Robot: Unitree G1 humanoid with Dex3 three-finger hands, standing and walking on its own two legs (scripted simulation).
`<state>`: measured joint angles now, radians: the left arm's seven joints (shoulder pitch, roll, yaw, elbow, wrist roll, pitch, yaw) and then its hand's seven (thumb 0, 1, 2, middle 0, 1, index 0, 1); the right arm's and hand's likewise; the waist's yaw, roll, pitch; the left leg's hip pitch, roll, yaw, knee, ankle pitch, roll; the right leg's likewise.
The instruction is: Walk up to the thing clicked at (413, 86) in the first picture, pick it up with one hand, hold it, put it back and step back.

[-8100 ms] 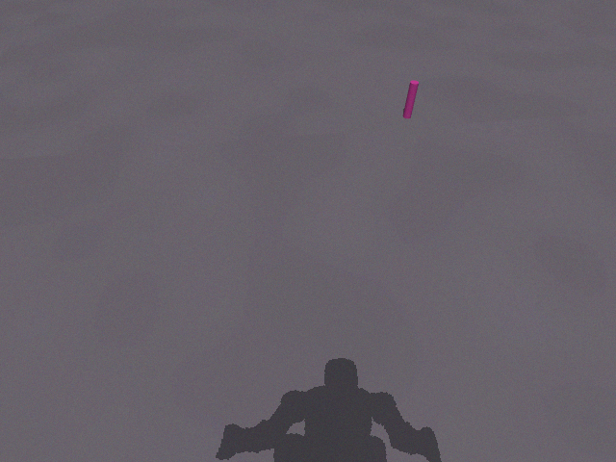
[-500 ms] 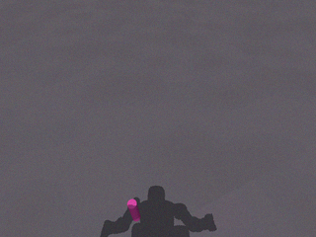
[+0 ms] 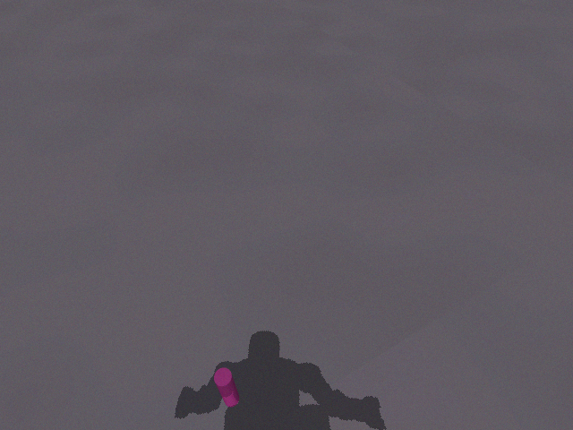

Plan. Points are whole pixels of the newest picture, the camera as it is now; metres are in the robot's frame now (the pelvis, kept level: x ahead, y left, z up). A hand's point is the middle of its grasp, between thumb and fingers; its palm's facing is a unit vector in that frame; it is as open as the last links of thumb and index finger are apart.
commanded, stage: walk up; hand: left
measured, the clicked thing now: (227, 388) +0.37 +0.19 -0.67
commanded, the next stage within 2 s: stand in 0.60 s
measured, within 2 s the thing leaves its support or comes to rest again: neither
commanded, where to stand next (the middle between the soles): +0.02 -0.01 m, yaw +0 degrees
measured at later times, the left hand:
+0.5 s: hand out of the picture +0.08 +0.25 -0.16, palm faces -0.04 -0.94 -0.34, open 7.4 cm
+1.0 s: hand out of the picture +0.08 +0.25 -0.15, palm faces -0.04 -0.94 -0.35, open 7.4 cm
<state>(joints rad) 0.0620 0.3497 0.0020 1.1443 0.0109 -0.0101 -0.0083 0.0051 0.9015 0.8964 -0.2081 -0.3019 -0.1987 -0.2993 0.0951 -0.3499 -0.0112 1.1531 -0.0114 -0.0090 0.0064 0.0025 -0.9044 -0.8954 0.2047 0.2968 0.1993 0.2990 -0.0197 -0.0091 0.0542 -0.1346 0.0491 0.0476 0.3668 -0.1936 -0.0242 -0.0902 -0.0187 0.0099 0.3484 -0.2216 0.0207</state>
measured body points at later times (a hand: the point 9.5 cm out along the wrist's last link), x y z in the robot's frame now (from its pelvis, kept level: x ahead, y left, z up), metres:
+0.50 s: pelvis +0.00 +0.00 +0.00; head +0.01 +0.00 +0.45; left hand +0.08 +0.30 -0.13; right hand +0.08 -0.30 -0.13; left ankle +0.00 +0.13 -0.75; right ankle -0.02 -0.13 -0.75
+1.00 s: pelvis -0.01 +0.00 +0.00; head +0.00 +0.00 +0.45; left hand +0.08 +0.30 -0.13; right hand +0.07 -0.30 -0.13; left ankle +0.00 +0.13 -0.75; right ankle -0.02 -0.13 -0.75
